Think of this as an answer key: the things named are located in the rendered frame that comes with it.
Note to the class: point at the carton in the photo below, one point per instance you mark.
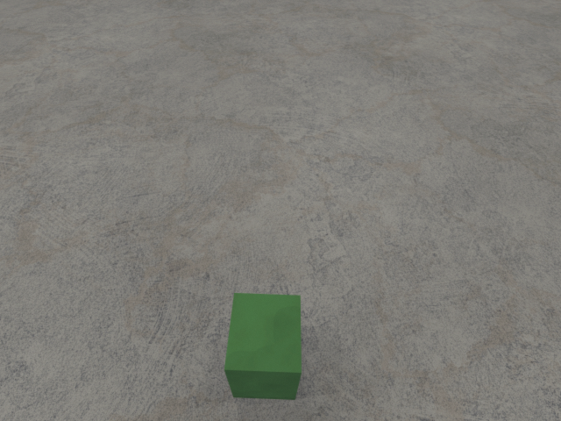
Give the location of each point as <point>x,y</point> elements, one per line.
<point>264,351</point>

